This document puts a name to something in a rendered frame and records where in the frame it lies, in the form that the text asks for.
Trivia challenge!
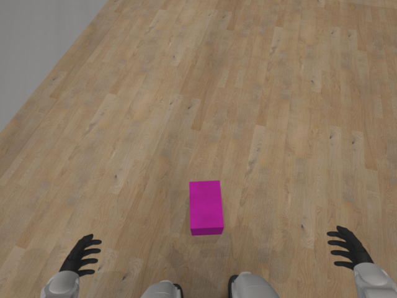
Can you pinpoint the left robot thigh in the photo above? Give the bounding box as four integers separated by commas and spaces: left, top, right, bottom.
141, 282, 181, 298

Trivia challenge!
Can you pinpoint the robot left hand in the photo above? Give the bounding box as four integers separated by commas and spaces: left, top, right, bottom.
59, 234, 102, 277

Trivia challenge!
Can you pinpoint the robot thigh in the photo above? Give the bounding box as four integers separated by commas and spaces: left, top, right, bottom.
231, 274, 280, 298
141, 282, 181, 298

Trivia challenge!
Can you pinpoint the robot right hand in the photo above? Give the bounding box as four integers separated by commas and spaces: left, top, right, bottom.
327, 226, 374, 270

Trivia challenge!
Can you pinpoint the robot right forearm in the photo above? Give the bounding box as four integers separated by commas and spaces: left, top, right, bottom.
354, 263, 397, 298

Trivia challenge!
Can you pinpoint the robot left forearm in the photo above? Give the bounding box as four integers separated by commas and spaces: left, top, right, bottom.
40, 271, 79, 298

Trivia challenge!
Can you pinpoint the carton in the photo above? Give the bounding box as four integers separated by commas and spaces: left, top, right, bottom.
189, 181, 224, 235

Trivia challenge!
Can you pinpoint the right robot thigh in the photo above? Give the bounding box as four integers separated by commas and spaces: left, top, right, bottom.
231, 274, 280, 298

